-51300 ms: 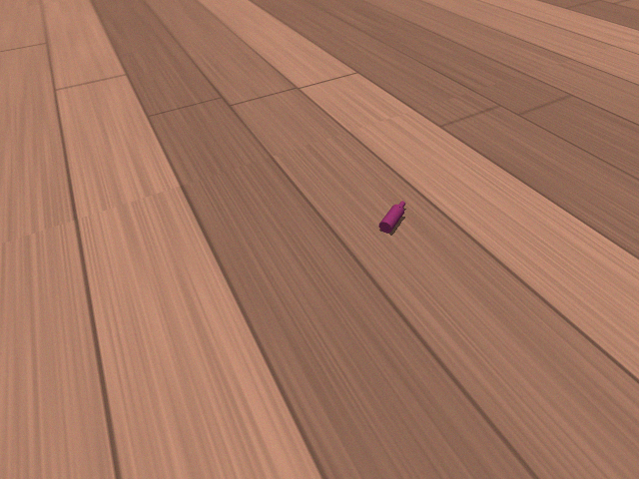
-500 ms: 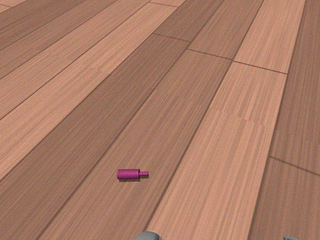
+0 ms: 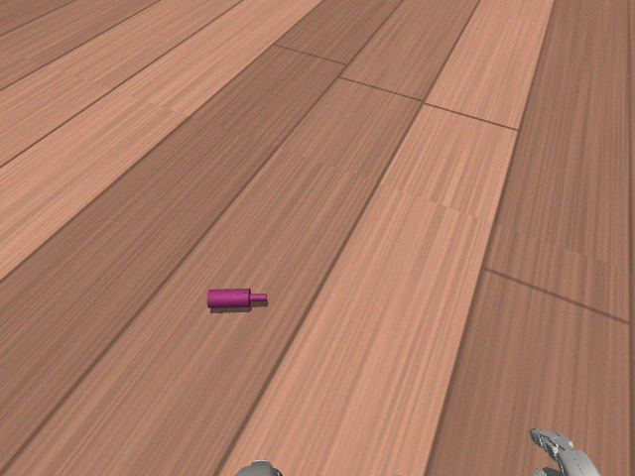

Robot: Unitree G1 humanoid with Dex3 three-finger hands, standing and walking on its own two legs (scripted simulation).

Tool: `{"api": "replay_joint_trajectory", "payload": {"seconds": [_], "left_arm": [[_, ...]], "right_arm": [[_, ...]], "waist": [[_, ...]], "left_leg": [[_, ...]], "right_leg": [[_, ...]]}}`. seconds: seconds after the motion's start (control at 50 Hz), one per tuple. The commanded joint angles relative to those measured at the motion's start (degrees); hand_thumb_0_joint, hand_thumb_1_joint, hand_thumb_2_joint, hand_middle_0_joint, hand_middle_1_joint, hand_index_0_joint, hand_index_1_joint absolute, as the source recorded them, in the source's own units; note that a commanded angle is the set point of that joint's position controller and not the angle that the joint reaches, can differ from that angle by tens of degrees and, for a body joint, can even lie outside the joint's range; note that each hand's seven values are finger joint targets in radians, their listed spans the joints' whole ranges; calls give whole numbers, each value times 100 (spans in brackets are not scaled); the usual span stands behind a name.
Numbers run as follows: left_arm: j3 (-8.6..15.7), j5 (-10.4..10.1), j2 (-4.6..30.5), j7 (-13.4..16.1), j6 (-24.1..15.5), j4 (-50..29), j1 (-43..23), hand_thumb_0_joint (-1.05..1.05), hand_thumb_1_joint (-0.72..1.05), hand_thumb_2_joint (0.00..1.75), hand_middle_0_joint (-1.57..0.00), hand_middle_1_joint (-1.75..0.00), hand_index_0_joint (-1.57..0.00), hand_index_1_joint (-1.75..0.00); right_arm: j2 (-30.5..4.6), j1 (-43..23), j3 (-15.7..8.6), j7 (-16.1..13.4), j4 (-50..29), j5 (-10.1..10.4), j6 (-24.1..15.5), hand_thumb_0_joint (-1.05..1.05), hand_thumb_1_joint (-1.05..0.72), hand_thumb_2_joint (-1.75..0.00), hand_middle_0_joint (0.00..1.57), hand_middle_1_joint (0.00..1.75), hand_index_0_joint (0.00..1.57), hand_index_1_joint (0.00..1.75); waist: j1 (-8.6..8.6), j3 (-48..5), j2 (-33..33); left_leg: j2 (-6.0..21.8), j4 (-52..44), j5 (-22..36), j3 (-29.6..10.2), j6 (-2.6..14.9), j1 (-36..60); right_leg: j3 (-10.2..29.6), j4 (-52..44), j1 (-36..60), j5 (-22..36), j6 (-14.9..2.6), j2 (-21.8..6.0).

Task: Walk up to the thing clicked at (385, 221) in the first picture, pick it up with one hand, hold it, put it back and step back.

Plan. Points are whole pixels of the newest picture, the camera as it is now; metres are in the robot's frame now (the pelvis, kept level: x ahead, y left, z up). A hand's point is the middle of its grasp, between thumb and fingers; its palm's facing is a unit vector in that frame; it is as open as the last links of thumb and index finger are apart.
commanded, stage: step back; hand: left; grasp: from above
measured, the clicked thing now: (237, 298) +0.73 +0.29 -0.73
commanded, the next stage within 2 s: stand in 1.90 s
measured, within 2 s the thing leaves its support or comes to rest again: neither
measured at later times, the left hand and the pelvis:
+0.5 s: hand out of the picture -0.05 +0.26 -0.14, palm faces +0.09 -0.91 -0.40, open 7.4 cm; pelvis -0.17 -0.02 +0.00, yaw +5 degrees
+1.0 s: hand out of the picture -0.28 +0.22 -0.13, palm faces +0.09 -0.89 -0.44, open 7.4 cm; pelvis -0.32 -0.07 +0.00, yaw +5 degrees
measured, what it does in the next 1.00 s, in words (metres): walks backwards: right foot, then left foot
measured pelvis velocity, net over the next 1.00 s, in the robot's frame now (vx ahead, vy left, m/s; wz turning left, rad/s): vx -0.32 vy -0.07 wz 0.09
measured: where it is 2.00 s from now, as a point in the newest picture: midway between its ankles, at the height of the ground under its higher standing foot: outside the picture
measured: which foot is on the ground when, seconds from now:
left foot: down 0.00-0.08, up 0.10-0.38, down 0.40-0.74, up 0.76-1.00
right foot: up 0.00-0.04, down 0.06-0.42, up 0.44-0.70, down 0.72-1.00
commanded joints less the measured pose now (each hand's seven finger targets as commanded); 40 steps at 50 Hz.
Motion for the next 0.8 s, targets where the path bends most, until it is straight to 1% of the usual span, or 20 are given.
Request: {"api": "replay_joint_trajectory", "payload": {"seconds": [0.0,0.02,0.04,0.06,0.08,0.14,0.3,0.36,0.38,0.4,0.42,0.46,0.5,0.6,0.68,0.7,0.72,0.74,0.76,0.78], "left_arm": [[308,26,832,-36,-188,-67,827,0,90,90,-20,-30,-20,-30],[339,77,880,-37,-205,50,1012,0,90,90,-20,-30,-20,-30],[404,184,1162,-38,-228,-23,943,0,90,90,-20,-30,-20,-30],[559,186,1870,-42,-202,-249,636,0,90,90,-20,-30,-20,-30],[578,222,2165,-7,-198,-482,197,0,90,90,-20,-30,-20,-30],[368,199,1372,70,-276,-682,-855,0,90,90,-20,-30,-20,-30],[322,159,1260,182,-196,-694,-101,0,90,90,-20,-30,-20,-30],[193,59,1096,126,-69,-800,-315,0,90,90,-20,-30,-20,-30],[138,37,868,99,-50,-806,-157,0,90,90,-20,-30,-20,-30],[186,-49,958,126,-62,-909,-610,0,90,90,-20,-30,-20,-30],[280,42,1115,182,-42,-864,-880,0,90,90,-20,-30,-20,-30],[264,-83,963,136,4,-654,-605,0,90,90,-20,-30,-20,-30],[281,-67,1032,101,-12,-433,-112,0,90,90,-20,-30,-20,-30],[199,15,890,47,-126,-397,-185,0,90,90,-20,-30,-20,-30],[188,80,818,52,-297,132,464,0,90,90,-20,-30,-20,-30],[266,175,1060,64,-338,135,436,0,90,90,-20,-30,-20,-30],[433,238,1717,66,-355,23,443,0,90,90,-20,-30,-20,-30],[502,229,2221,86,-332,-151,105,0,90,90,-20,-30,-20,-30],[432,177,1943,108,-373,-234,-153,0,90,90,-20,-30,-20,-30],[302,146,1606,114,-413,-317,-588,0,90,90,-20,-30,-20,-30]], "right_arm": [[-1751,-22,-496,-72,-390,1,75,0,-90,-90,20,30,20,30],[-1647,-9,-451,-55,-380,44,115,0,-90,-90,20,30,20,30],[-1387,64,-381,-38,-424,78,127,0,-90,-90,20,30,20,30],[-1069,-322,-338,-89,-617,145,94,0,-90,-90,20,30,20,30],[-1310,-394,-447,-169,-570,76,127,0,-90,-90,20,30,20,30],[-1303,420,-396,-131,-112,150,100,0,-90,-90,20,30,20,30],[-1105,499,-300,-87,-151,33,-16,0,-90,-90,20,30,20,30],[-1225,1030,-404,-73,127,-14,-67,0,-90,-90,20,30,20,30],[-1565,953,-500,-78,85,-86,-78,0,-90,-90,20,30,20,30],[-2306,600,-581,-26,-60,-23,-31,0,-90,-90,20,30,20,30],[-2352,557,-623,-46,-121,-72,-63,0,-90,-90,20,30,20,30],[-1794,150,-427,-127,-114,-52,-101,0,-90,-90,20,30,20,30],[-1638,-121,-383,-157,-184,-51,-78,0,-90,-90,20,30,20,30],[-1595,229,-422,-113,-170,-91,25,0,-90,-90,20,30,20,30],[-1636,130,-396,-46,-114,30,161,0,-90,-90,20,30,20,30],[-1341,220,-306,-23,-131,40,167,0,-90,-90,20,30,20,30],[-1004,-57,-213,-32,-370,88,112,0,-90,-90,20,30,20,30],[-1176,-350,-330,-143,-390,34,134,0,-90,-90,20,30,20,30],[-1374,-360,-401,-135,-280,58,151,0,-90,-90,20,30,20,30],[-1391,-50,-374,-120,-110,83,135,0,-90,-90,20,30,20,30]], "waist": [[62,-1539,1293],[128,-1515,1189],[106,-1268,301],[337,-911,-1462],[404,-458,-1446],[-315,-481,-667],[203,-1262,-1101],[-60,-1499,-491],[35,-1547,343],[-152,-1388,1542],[-363,-1151,1400],[41,-1087,532],[204,-947,704],[-162,-1182,1172],[75,-1757,1085],[3,-1579,675],[175,-1286,-937],[478,-963,-1373],[234,-610,-801],[-84,-574,-238]], "left_leg": [[947,-641,555,-1110,966,646],[763,-449,65,-1014,712,205],[272,142,-880,-830,383,-584],[-911,1535,-2066,-472,-18,-1191],[-749,2783,-2466,-1069,-160,-837],[-1044,3478,-1581,-1157,-98,-603],[-496,667,-1873,-377,-142,-302],[-401,-1306,104,-297,56,1010],[592,-1431,655,-1668,399,1567],[1732,-1534,1454,-2940,1381,783],[2095,-1689,1386,-3488,1813,94],[1376,-1205,2008,-2110,1403,414],[1173,-1068,1691,-1593,1269,252],[1160,-893,1422,-1561,1369,1350],[695,-103,930,-922,826,996],[389,316,178,-809,533,43],[-620,1145,-1429,-568,106,-1350],[-645,2269,-2514,-1059,-117,-949],[-502,2941,-2285,-1495,-132,-715],[-730,3169,-1913,-1446,-95,-788]], "right_leg": [[-757,-2431,867,958,-215,-151],[-724,-2754,1226,1158,-324,-151],[318,-3029,1227,596,-543,-658],[2218,-3741,254,284,-1325,-2011],[3009,-4182,-1037,203,-1975,-2829],[812,-3227,-730,1865,-1251,-1652],[622,-2266,1461,3863,-1256,-1751],[188,-1438,702,3224,-797,-1365],[-68,-860,-317,2040,-516,-902],[-636,171,-648,-494,-254,37],[135,1234,-498,-963,-242,20],[637,1928,-812,-414,-348,219],[370,1990,-668,-50,-277,221],[-168,-151,-571,-249,-21,-44],[-918,-3124,987,1236,-257,16],[-173,-3171,1453,1239,-386,-353],[1737,-3338,1456,1181,-897,-1585],[2881,-3738,-145,1058,-1899,-2778],[2557,-3756,-678,1125,-1884,-2740],[1521,-3188,-325,2139,-1565,-2133]]}}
